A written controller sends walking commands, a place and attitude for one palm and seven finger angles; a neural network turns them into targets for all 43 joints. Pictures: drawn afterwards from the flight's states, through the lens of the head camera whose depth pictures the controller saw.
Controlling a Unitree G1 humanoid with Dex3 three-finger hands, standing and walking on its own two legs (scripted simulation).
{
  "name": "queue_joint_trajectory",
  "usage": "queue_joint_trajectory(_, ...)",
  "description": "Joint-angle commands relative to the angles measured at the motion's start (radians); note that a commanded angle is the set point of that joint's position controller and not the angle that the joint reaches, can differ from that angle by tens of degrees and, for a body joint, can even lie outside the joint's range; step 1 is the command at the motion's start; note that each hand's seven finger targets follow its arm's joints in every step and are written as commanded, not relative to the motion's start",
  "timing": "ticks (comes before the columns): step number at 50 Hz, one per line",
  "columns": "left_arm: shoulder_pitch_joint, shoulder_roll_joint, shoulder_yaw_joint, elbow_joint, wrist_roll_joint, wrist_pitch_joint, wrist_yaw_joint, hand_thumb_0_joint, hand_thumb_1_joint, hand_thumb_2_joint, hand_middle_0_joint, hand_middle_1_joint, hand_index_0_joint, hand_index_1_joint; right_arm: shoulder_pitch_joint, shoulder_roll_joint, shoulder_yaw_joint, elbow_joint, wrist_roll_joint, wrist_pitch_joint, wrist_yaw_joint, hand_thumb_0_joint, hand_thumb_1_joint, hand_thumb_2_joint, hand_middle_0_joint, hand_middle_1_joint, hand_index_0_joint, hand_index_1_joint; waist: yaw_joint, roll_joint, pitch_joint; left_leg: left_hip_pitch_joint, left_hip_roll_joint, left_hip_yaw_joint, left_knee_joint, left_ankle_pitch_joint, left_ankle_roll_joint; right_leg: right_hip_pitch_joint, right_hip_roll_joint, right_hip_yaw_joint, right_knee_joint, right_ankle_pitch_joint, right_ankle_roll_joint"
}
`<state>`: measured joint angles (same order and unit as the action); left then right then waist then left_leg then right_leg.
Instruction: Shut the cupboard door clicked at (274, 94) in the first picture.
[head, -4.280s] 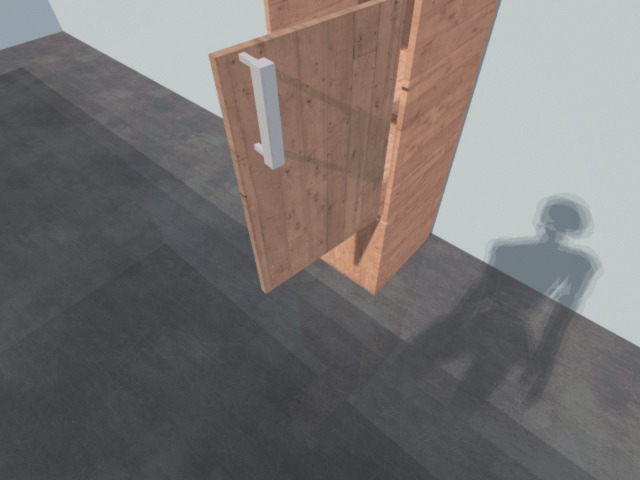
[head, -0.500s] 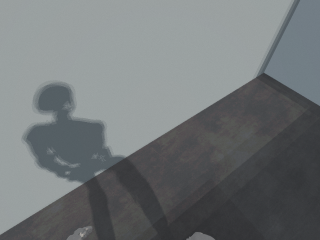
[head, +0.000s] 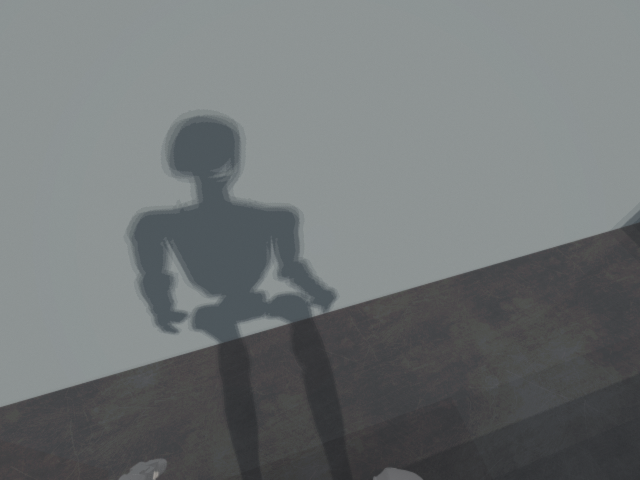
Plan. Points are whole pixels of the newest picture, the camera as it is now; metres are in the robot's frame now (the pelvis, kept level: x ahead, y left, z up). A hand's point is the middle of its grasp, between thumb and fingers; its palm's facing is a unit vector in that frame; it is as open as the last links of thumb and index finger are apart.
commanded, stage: turn to face it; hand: left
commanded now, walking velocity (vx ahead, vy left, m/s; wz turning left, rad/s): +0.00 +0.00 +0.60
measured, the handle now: out of the picture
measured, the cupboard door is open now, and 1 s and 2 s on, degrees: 82 82 82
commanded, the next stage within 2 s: none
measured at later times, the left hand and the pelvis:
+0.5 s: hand out of the picture -0.03 +0.16 -0.19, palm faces +0.39 -0.89 -0.22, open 7.4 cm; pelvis +0.02 -0.04 -0.01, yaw +21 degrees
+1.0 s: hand out of the picture +0.00 +0.12 -0.15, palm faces +0.61 -0.75 -0.24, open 7.4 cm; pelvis +0.05 -0.08 +0.00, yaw +40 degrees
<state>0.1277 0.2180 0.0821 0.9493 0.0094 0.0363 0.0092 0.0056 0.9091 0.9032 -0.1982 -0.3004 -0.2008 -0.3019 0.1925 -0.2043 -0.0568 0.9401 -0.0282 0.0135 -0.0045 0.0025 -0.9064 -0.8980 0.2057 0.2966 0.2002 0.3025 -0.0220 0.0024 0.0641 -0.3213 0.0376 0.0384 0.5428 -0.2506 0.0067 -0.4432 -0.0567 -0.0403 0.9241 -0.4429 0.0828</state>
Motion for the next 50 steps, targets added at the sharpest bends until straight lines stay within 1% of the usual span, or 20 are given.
queue_joint_trajectory(1, 0.079, 0.053, 0.003, -0.077, 0.003, -0.027, 0.002, 0.0, 0.9, 0.9, -0.2, -0.3, -0.2, -0.3, -0.018, -0.213, -0.067, -0.068, -0.002, 0.012, -0.005, 0.0, -0.9, -0.9, 0.2, 0.3, 0.2, 0.3, 0.021, 0.166, -0.117, 0.048, 0.19, -0.239, -0.123, 0.334, 0.115, 0.154, 0.041, -0.035, -0.272, 0.091, -0.009)
queue_joint_trajectory(3, 0.162, 0.123, 0.018, -0.068, 0.011, -0.044, 0.01, 0.0, 0.9, 0.9, -0.2, -0.3, -0.2, -0.3, -0.061, -0.173, -0.064, -0.098, 0.013, 0.018, 0.004, 0.0, -0.9, -0.9, 0.2, 0.3, 0.2, 0.3, 0.065, 0.019, -0.118, -0.125, 0.083, -0.184, 0.014, 0.09, 0.032, 0.371, -0.059, 0.038, -0.551, 0.231, -0.036)
queue_joint_trajectory(4, 0.183, 0.23, 0.04, -0.072, 0.028, -0.052, 0.02, 0.0, 0.9, 0.9, -0.2, -0.3, -0.2, -0.3, -0.056, -0.098, -0.051, -0.124, 0.018, 0.02, 0.013, 0.0, -0.9, -0.9, 0.2, 0.3, 0.2, 0.3, 0.075, -0.308, -0.101, -0.309, -0.079, -0.016, 0.275, -0.264, -0.053, 0.433, -0.355, 0.351, -0.664, 0.278, -0.141)
queue_joint_trajectory(5, 0.174, 0.259, 0.03, -0.084, 0.021, -0.048, 0.022, 0.0, 0.9, 0.9, -0.2, -0.3, -0.2, -0.3, -0.083, -0.128, -0.055, -0.138, 0.011, 0.024, 0.02, 0.0, -0.9, -0.9, 0.2, 0.3, 0.2, 0.3, 0.089, -0.322, -0.089, -0.285, -0.061, -0.053, 0.53, -0.391, -0.044, 0.307, -0.466, 0.378, -0.669, 0.33, -0.232)
queue_joint_trajectory(8, 0.046, 0.149, 0.006, -0.113, 0.017, -0.049, 0.027, 0.0, 0.9, 0.9, -0.2, -0.3, -0.2, -0.3, -0.082, -0.11, -0.052, -0.099, 0.01, 0.046, 0.029, 0.0, -0.9, -0.9, 0.2, 0.3, 0.2, 0.3, 0.01, -0.219, -0.037, -0.28, 0.011, -0.062, 0.735, -0.21, -0.066, 0.225, -0.313, 0.137, -0.601, 0.451, -0.196)
queue_joint_trajectory(10, 0.054, 0.138, -0.001, -0.118, 0.018, -0.054, 0.024, 0.0, 0.9, 0.9, -0.2, -0.3, -0.2, -0.3, -0.077, -0.093, -0.043, -0.09, 0.013, 0.05, 0.036, 0.0, -0.9, -0.9, 0.2, 0.3, 0.2, 0.3, 0.005, -0.229, -0.06, -0.242, 0.008, -0.022, 0.642, -0.177, -0.078, 0.264, -0.274, 0.019, -0.574, 0.57, -0.169)
queue_joint_trajectory(16, 0.164, 0.191, 0.017, -0.075, 0.024, -0.057, 0.021, 0.0, 0.9, 0.9, -0.2, -0.3, -0.2, -0.3, -0.159, -0.062, -0.021, -0.112, 0.02, 0.039, 0.044, 0.0, -0.9, -0.9, 0.2, 0.3, 0.2, 0.3, 0.068, -0.205, -0.105, -0.144, -0.013, 0.069, 0.273, -0.214, -0.071, 0.425, -0.312, -0.045, -0.491, 0.79, -0.179)
queue_joint_trajectory(20, 0.138, 0.207, 0.033, -0.073, 0.015, -0.053, 0.013, 0.0, 0.9, 0.9, -0.2, -0.3, -0.2, -0.3, -0.083, -0.095, -0.025, -0.104, 0.017, 0.022, 0.038, 0.0, -0.9, -0.9, 0.2, 0.3, 0.2, 0.3, 0.022, -0.173, -0.144, 0.054, -0.025, 0.102, -0.015, -0.049, -0.043, 0.362, -0.316, -0.114, -0.363, 0.74, -0.13)
queue_joint_trajectory(21, 0.126, 0.196, 0.031, -0.078, 0.008, -0.051, 0.009, 0.0, 0.9, 0.9, -0.2, -0.3, -0.2, -0.3, -0.024, -0.135, -0.036, -0.089, 0.012, 0.016, 0.038, 0.0, -0.9, -0.9, 0.2, 0.3, 0.2, 0.3, -0.013, -0.077, -0.181, 0.215, 0.009, 0.064, -0.129, 0.109, -0.024, 0.263, -0.288, -0.153, -0.232, 0.647, -0.085)
queue_joint_trajectory(22, 0.126, 0.138, 0.023, -0.115, -0.001, -0.045, 0.001, 0.0, 0.9, 0.9, -0.2, -0.3, -0.2, -0.3, 0.04, -0.254, -0.067, -0.08, 0.001, 0.005, 0.029, 0.0, -0.9, -0.9, 0.2, 0.3, 0.2, 0.3, -0.052, 0.214, -0.234, 0.417, 0.265, -0.268, -0.145, 0.455, 0.1, -0.019, -0.158, -0.187, -0.004, 0.169, -0.007)
queue_joint_trajectory(23, 0.059, 0.102, 0.0, -0.162, 0.005, -0.036, 0.003, 0.0, 0.9, 0.9, -0.2, -0.3, -0.2, -0.3, 0.108, -0.321, -0.083, -0.065, 0.008, 0.015, 0.02, 0.0, -0.9, -0.9, 0.2, 0.3, 0.2, 0.3, -0.09, 0.317, -0.228, 0.421, 0.427, -0.408, -0.153, 0.733, 0.237, -0.162, -0.085, -0.098, 0.168, -0.246, 0.013)
queue_joint_trajectory(24, -0.009, 0.111, 0.004, -0.162, 0.015, -0.02, 0.011, 0.0, 0.9, 0.9, -0.2, -0.3, -0.2, -0.3, 0.13, -0.294, -0.081, -0.045, 0.008, 0.012, 0.007, 0.0, -0.9, -0.9, 0.2, 0.3, 0.2, 0.3, -0.1, 0.213, -0.207, 0.377, 0.391, -0.383, -0.146, 0.668, 0.235, -0.195, -0.083, -0.008, 0.246, -0.191, 0.005)
queue_joint_trajectory(28, 0.042, 0.094, 0.011, -0.102, 0.008, -0.012, -0.001, 0.0, 0.9, 0.9, -0.2, -0.3, -0.2, -0.3, -0.035, -0.215, -0.056, -0.082, 0.006, 0.0, -0.01, 0.0, -0.9, -0.9, 0.2, 0.3, 0.2, 0.3, -0.001, 0.182, -0.121, 0.221, 0.217, -0.197, -0.154, 0.553, 0.142, -0.136, -0.064, 0.03, 0.217, 0.014, 0.013)
queue_joint_trajectory(34, 0.052, 0.076, 0.007, -0.111, 0.003, -0.013, -0.002, 0.0, 0.9, 0.9, -0.2, -0.3, -0.2, -0.3, -0.06, -0.226, -0.065, -0.088, -0.003, 0.016, -0.001, 0.0, -0.9, -0.9, 0.2, 0.3, 0.2, 0.3, 0.011, 0.18, -0.075, 0.059, 0.176, -0.26, -0.166, 0.289, 0.131, 0.082, 0.013, -0.021, -0.137, 0.019, -0.001)
queue_joint_trajectory(37, 0.157, 0.105, 0.018, -0.093, 0.004, -0.033, 0.002, 0.0, 0.9, 0.9, -0.2, -0.3, -0.2, -0.3, -0.106, -0.206, -0.069, -0.107, 0.007, 0.024, 0.004, 0.0, -0.9, -0.9, 0.2, 0.3, 0.2, 0.3, 0.067, 0.139, -0.089, -0.087, 0.111, -0.258, -0.065, 0.148, 0.072, 0.324, 0.019, -0.034, -0.427, 0.207, -0.015)
queue_joint_trajectory(38, 0.194, 0.173, 0.033, -0.093, 0.017, -0.046, 0.012, 0.0, 0.9, 0.9, -0.2, -0.3, -0.2, -0.3, -0.095, -0.153, -0.062, -0.121, 0.015, 0.024, 0.009, 0.0, -0.9, -0.9, 0.2, 0.3, 0.2, 0.3, 0.087, -0.059, -0.098, -0.223, 0.011, -0.178, 0.097, -0.047, 0.012, 0.439, -0.149, 0.135, -0.582, 0.185, -0.059)
queue_joint_trajectory(39, 0.199, 0.261, 0.046, -0.097, 0.027, -0.049, 0.019, 0.0, 0.9, 0.9, -0.2, -0.3, -0.2, -0.3, -0.092, -0.096, -0.053, -0.143, 0.018, 0.022, 0.015, 0.0, -0.9, -0.9, 0.2, 0.3, 0.2, 0.3, 0.098, -0.343, -0.099, -0.32, -0.114, -0.035, 0.393, -0.358, -0.05, 0.435, -0.422, 0.405, -0.669, 0.27, -0.181)
queue_joint_trajectory(41, 0.116, 0.205, 0.032, -0.123, 0.016, -0.045, 0.031, 0.0, 0.9, 0.9, -0.2, -0.3, -0.2, -0.3, -0.089, -0.124, -0.065, -0.128, 0.013, 0.037, 0.018, 0.0, -0.9, -0.9, 0.2, 0.3, 0.2, 0.3, 0.056, -0.296, -0.1, -0.279, -0.03, -0.107, 0.694, -0.318, -0.039, 0.287, -0.409, 0.343, -0.647, 0.277, -0.234)
queue_joint_trajectory(44, 0.018, 0.138, 0.003, -0.148, 0.017, -0.047, 0.025, 0.0, 0.9, 0.9, -0.2, -0.3, -0.2, -0.3, -0.057, -0.094, -0.048, -0.084, 0.012, 0.051, 0.037, 0.0, -0.9, -0.9, 0.2, 0.3, 0.2, 0.3, -0.002, -0.223, -0.052, -0.229, 0.005, -0.043, 0.687, -0.169, -0.07, 0.225, -0.279, 0.044, -0.602, 0.42, -0.171)
queue_joint_trajectory(50, 0.12, 0.191, 0.025, -0.107, 0.022, -0.051, 0.023, 0.0, 0.9, 0.9, -0.2, -0.3, -0.2, -0.3, -0.114, -0.058, -0.025, -0.096, 0.019, 0.037, 0.043, 0.0, -0.9, -0.9, 0.2, 0.3, 0.2, 0.3, 0.061, -0.179, -0.096, -0.134, -0.009, 0.06, 0.276, -0.226, -0.072, 0.388, -0.321, -0.036, -0.508, 0.663, -0.187)
